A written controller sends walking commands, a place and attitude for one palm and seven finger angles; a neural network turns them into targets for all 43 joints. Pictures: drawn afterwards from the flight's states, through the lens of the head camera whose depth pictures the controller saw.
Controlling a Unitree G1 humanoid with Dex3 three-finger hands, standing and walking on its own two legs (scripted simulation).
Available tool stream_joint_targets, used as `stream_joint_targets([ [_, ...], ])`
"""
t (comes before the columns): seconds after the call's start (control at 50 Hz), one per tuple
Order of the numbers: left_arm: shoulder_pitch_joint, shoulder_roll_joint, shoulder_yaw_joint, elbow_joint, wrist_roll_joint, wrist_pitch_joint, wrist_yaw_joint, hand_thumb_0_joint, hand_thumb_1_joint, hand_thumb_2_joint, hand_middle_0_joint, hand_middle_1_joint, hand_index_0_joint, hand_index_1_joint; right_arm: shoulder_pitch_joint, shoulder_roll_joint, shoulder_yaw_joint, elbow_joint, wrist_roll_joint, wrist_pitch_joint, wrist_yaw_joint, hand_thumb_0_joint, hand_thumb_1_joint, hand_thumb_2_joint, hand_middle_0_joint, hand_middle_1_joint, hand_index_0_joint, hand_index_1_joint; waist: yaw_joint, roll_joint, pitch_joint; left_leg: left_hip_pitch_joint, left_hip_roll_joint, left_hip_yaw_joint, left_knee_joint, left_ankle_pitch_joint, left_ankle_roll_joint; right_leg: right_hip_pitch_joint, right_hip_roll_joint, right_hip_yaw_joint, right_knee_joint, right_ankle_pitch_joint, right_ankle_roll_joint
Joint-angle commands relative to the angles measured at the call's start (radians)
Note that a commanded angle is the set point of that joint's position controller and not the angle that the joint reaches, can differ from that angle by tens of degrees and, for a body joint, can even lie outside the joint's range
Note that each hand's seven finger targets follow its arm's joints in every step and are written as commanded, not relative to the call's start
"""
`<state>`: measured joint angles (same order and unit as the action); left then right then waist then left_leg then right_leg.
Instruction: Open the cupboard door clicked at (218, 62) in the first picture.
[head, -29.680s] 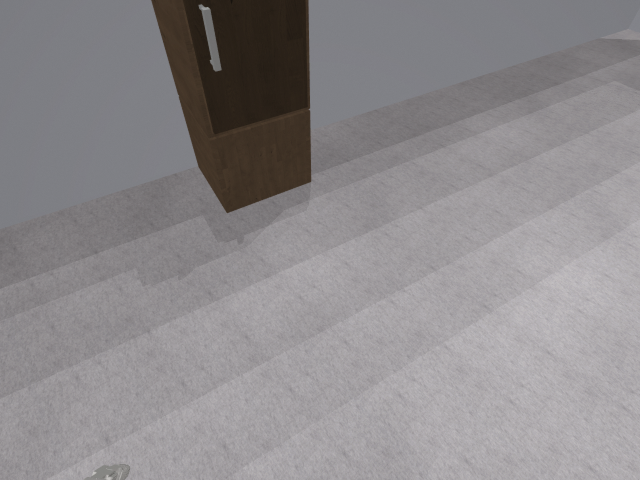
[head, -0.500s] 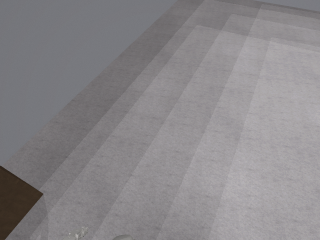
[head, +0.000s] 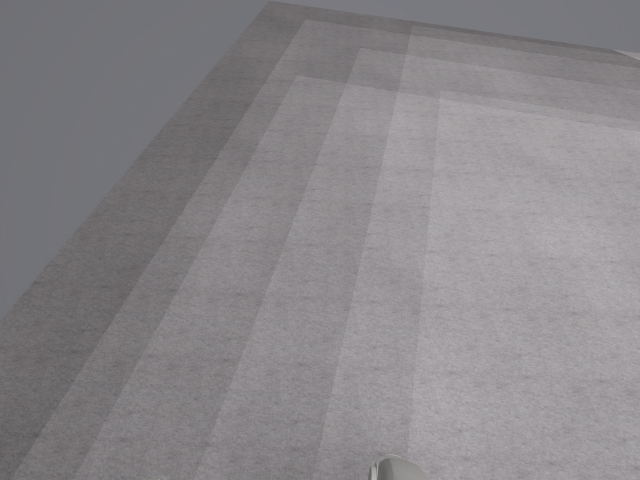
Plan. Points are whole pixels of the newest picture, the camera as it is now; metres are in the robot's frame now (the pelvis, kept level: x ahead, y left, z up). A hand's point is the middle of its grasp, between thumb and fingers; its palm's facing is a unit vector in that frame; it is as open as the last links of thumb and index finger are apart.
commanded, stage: walk to a spot facing it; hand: left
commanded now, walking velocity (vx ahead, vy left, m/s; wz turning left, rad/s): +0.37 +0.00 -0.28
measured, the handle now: out of the picture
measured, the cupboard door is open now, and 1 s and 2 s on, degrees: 44 44 44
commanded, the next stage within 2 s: turn to face it in 0.56 s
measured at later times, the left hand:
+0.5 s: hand (235, 416) +0.23 +0.15 -0.19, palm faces +0.00 -0.99 -0.17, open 7.2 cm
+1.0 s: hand (287, 264) +0.52 +0.09 -0.17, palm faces +0.06 -0.97 -0.22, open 7.3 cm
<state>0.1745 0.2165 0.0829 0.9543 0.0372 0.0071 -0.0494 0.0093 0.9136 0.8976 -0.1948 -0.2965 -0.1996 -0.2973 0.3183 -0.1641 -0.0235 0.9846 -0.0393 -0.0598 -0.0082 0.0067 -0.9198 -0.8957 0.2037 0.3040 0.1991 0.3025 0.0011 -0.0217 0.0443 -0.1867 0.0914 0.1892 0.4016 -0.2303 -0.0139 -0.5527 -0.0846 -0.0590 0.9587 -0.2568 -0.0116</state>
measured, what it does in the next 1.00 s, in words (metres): walks ahead: right foot, then left foot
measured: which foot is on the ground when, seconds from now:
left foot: down 0.00-0.14, up 0.16-0.48, down 0.50-0.86, up 0.88-1.00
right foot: up 0.00-0.12, down 0.14-0.52, up 0.54-0.84, down 0.86-1.00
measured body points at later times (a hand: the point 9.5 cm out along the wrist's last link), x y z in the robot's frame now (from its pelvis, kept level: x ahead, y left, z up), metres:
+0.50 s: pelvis +0.24 -0.04 -0.01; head +0.27 -0.02 +0.43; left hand +0.24 +0.20 -0.18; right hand +0.31 -0.28 -0.15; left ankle +0.35 +0.07 -0.74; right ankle +0.13 -0.14 -0.74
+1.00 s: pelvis +0.42 -0.09 -0.01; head +0.46 -0.10 +0.44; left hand +0.51 +0.15 -0.15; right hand +0.40 -0.31 -0.17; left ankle +0.38 +0.04 -0.68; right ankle +0.44 -0.19 -0.74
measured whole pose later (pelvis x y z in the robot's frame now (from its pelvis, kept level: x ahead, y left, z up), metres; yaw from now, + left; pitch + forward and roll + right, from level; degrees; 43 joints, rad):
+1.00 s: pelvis +0.42 -0.09 -0.01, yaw +3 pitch +0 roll +2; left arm 0.14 0.15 0.05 0.98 0.03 -0.04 0.02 0.00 0.92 0.90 -0.20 -0.30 -0.20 -0.30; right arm 0.31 -0.16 -0.04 1.10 -0.01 0.04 0.00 0.01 -0.92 -0.90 0.20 0.30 0.20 0.30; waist -0.04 -0.01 0.07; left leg -0.42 0.04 0.09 1.04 -0.53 -0.05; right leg -0.28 -0.12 -0.20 0.57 -0.29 -0.01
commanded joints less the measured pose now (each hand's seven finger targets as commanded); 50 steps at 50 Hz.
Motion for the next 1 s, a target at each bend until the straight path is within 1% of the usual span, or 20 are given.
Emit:
stream_joint_targets([
  [0.0,-0.084,0.006,-0.011,-0.090,-0.005,-0.027,-0.008,0.000,0.900,0.900,-0.200,-0.300,-0.200,-0.300,0.086,-0.174,-0.054,-0.020,0.000,-0.009,0.003,0.000,-0.900,-0.900,0.200,0.300,0.200,0.300,-0.033,0.146,0.006,-0.023,0.234,-0.098,-0.220,-0.069,0.119,0.096,0.009,-0.042,-0.245,0.028,0.004],
  [0.06,-0.047,0.028,-0.005,-0.066,-0.002,-0.034,-0.003,0.000,0.900,0.900,-0.200,-0.300,-0.200,-0.300,0.095,-0.176,-0.050,-0.002,-0.001,0.002,0.004,0.000,-0.900,-0.900,0.200,0.300,0.200,0.300,-0.003,0.102,-0.015,-0.036,0.217,-0.068,-0.112,-0.036,0.091,0.279,0.050,-0.090,-0.370,0.049,-0.008],
  [0.08,0.048,0.057,0.003,-0.030,-0.002,-0.040,0.003,0.000,0.900,0.900,-0.200,-0.300,-0.200,-0.300,0.090,-0.169,-0.046,0.004,0.003,0.005,0.005,0.000,-0.900,-0.900,0.200,0.300,0.200,0.300,0.045,0.052,-0.051,-0.074,0.176,-0.031,0.019,0.033,0.064,0.425,0.071,-0.086,-0.420,0.030,-0.026],
  [0.1,0.198,0.127,0.019,0.016,0.001,-0.053,0.014,0.000,0.900,0.900,-0.200,-0.300,-0.200,-0.300,0.068,-0.140,-0.039,-0.003,0.016,0.003,0.015,0.000,-0.900,-0.900,0.200,0.300,0.200,0.300,0.118,-0.075,-0.115,-0.229,0.103,0.054,0.275,0.047,0.025,0.659,-0.036,0.072,-0.493,-0.091,-0.086],
  [0.12,0.353,0.256,0.053,0.064,-0.005,-0.061,0.030,0.000,0.900,0.900,-0.200,-0.300,-0.200,-0.300,0.049,-0.064,-0.022,-0.042,0.029,-0.003,0.019,0.000,-0.900,-0.900,0.200,0.300,0.200,0.300,0.170,-0.361,-0.185,-0.500,-0.041,0.076,0.609,-0.346,-0.017,0.862,-0.311,0.503,-0.641,-0.128,-0.203],
  [0.14,0.343,0.268,0.049,0.066,-0.025,-0.057,0.042,0.000,0.900,0.900,-0.200,-0.300,-0.200,-0.300,-0.019,-0.115,-0.034,-0.058,0.024,-0.001,0.014,0.000,-0.900,-0.900,0.200,0.300,0.200,0.300,0.165,-0.274,-0.144,-0.583,-0.007,-0.075,0.781,-0.394,-0.007,0.804,-0.368,0.599,-0.719,-0.103,-0.260],
  [0.24,0.107,0.088,0.000,0.030,-0.017,-0.077,0.057,0.000,0.900,0.900,-0.200,-0.300,-0.200,-0.300,-0.011,-0.054,-0.036,0.014,0.012,0.022,0.015,0.000,-0.900,-0.900,0.200,0.300,0.200,0.300,0.000,-0.094,-0.021,-0.393,0.071,-0.129,0.627,-0.138,-0.031,0.427,-0.207,0.184,-0.725,0.218,-0.182],
  [0.4,0.131,0.110,0.000,0.084,-0.017,-0.091,0.048,0.000,0.900,0.900,-0.200,-0.300,-0.200,-0.300,-0.106,-0.058,-0.040,-0.027,0.016,0.010,0.038,0.000,-0.900,-0.900,0.200,0.300,0.200,0.300,-0.012,-0.061,0.034,-0.246,0.011,-0.076,0.236,0.034,-0.009,0.417,-0.176,0.123,-0.723,0.128,-0.148],
  [0.44,0.112,0.117,0.002,0.085,-0.022,-0.087,0.048,0.000,0.900,0.900,-0.200,-0.300,-0.200,-0.300,-0.018,-0.093,-0.046,0.002,0.013,0.000,0.030,0.000,-0.900,-0.900,0.200,0.300,0.200,0.300,-0.069,-0.021,0.008,-0.062,-0.025,-0.050,0.136,0.069,0.005,0.372,-0.139,0.068,-0.597,0.208,-0.121],
  [0.46,0.114,0.094,-0.001,0.080,-0.025,-0.083,0.046,0.000,0.900,0.900,-0.200,-0.300,-0.200,-0.300,0.085,-0.136,-0.057,0.037,0.008,-0.007,0.021,0.000,-0.900,-0.900,0.200,0.300,0.200,0.300,-0.110,0.061,-0.045,0.126,-0.008,-0.094,0.097,0.051,0.032,0.285,-0.085,0.028,-0.406,0.267,-0.092],
  [0.5,0.120,0.033,-0.021,0.023,-0.029,-0.082,0.036,0.000,0.900,0.900,-0.200,-0.300,-0.200,-0.300,0.300,-0.295,-0.089,0.071,-0.007,-0.001,-0.003,0.000,-0.900,-0.900,0.200,0.300,0.200,0.300,-0.160,0.341,-0.182,0.377,0.382,-0.660,-0.111,-0.043,0.216,-0.050,0.111,-0.028,0.182,-0.308,-0.022],
  [0.56,0.037,0.034,-0.007,0.032,-0.012,-0.072,0.032,0.000,0.900,0.900,-0.200,-0.300,-0.200,-0.300,0.095,-0.166,-0.056,0.022,0.002,-0.006,-0.009,0.000,-0.900,-0.900,0.200,0.300,0.200,0.300,-0.070,0.159,0.004,0.034,0.331,-0.508,-0.212,-0.175,0.167,-0.120,-0.015,0.089,0.370,-0.104,-0.021],
  [0.66,0.093,-0.028,-0.021,0.053,-0.010,-0.036,0.025,0.000,0.900,0.900,-0.200,-0.300,-0.200,-0.300,0.039,-0.117,-0.038,0.035,0.011,-0.025,-0.014,0.000,-0.900,-0.900,0.200,0.300,0.200,0.300,-0.001,0.120,-0.026,-0.032,0.219,-0.152,-0.189,0.249,0.143,0.049,-0.041,0.031,0.010,-0.015,0.018],
  [0.78,0.114,-0.001,-0.026,0.061,-0.011,-0.045,0.038,0.000,0.900,0.900,-0.200,-0.300,-0.200,-0.300,0.017,-0.132,-0.038,0.052,0.021,0.012,-0.012,0.000,-0.900,-0.900,0.200,0.300,0.200,0.300,0.026,0.118,-0.054,-0.116,0.118,-0.154,-0.018,0.193,0.105,0.370,0.039,-0.082,-0.418,0.131,0.043],
  [0.8,0.140,0.044,-0.015,0.063,-0.012,-0.051,0.044,0.000,0.900,0.900,-0.200,-0.300,-0.200,-0.300,-0.002,-0.124,-0.039,0.046,0.025,0.018,-0.007,0.000,-0.900,-0.900,0.200,0.300,0.200,0.300,0.044,0.076,-0.051,-0.170,0.077,-0.143,0.034,0.097,0.066,0.442,0.006,-0.042,-0.469,0.176,0.039],
  [0.82,0.176,0.113,0.000,0.070,-0.009,-0.057,0.053,0.000,0.900,0.900,-0.200,-0.300,-0.200,-0.300,0.002,-0.090,-0.033,0.034,0.029,0.025,-0.001,0.000,-0.900,-0.900,0.200,0.300,0.200,0.300,0.061,-0.060,-0.074,-0.290,0.001,-0.083,0.157,-0.089,0.019,0.559,-0.148,0.105,-0.509,0.265,-0.001],
  [0.84,0.216,0.197,0.015,0.073,-0.009,-0.054,0.059,0.000,0.900,0.900,-0.200,-0.300,-0.200,-0.300,0.023,-0.057,-0.033,0.017,0.028,0.036,0.006,0.000,-0.900,-0.900,0.200,0.300,0.200,0.300,0.070,-0.221,-0.092,-0.363,-0.084,-0.023,0.354,-0.339,-0.018,0.593,-0.341,0.254,-0.602,0.310,-0.090],
  [0.86,0.246,0.208,0.022,0.070,-0.014,-0.056,0.066,0.000,0.900,0.900,-0.200,-0.300,-0.200,-0.300,-0.028,-0.055,-0.035,-0.003,0.028,0.044,-0.001,0.000,-0.900,-0.900,0.200,0.300,0.200,0.300,0.105,-0.287,-0.124,-0.392,-0.065,-0.094,0.587,-0.447,-0.020,0.597,-0.420,0.331,-0.639,0.444,-0.167],
  [0.9,0.174,0.143,0.012,0.051,-0.016,-0.048,0.084,0.000,0.900,0.900,-0.200,-0.300,-0.200,-0.300,-0.059,-0.081,-0.043,-0.004,0.034,0.051,-0.002,0.000,-0.900,-0.900,0.200,0.300,0.200,0.300,0.071,-0.274,-0.111,-0.449,-0.007,-0.165,0.763,-0.362,-0.025,0.595,-0.387,0.216,-0.596,0.596,-0.179],
  [0.98,0.062,0.112,0.004,-0.002,-0.011,-0.042,0.084,0.000,0.900,0.900,-0.200,-0.300,-0.200,-0.300,-0.064,-0.031,-0.034,-0.002,0.027,0.081,0.018,0.000,-0.900,-0.900,0.200,0.300,0.200,0.300,0.006,-0.157,-0.063,-0.325,-0.004,-0.104,0.600,-0.229,-0.041,0.418,-0.299,-0.046,-0.592,0.524,-0.098],
])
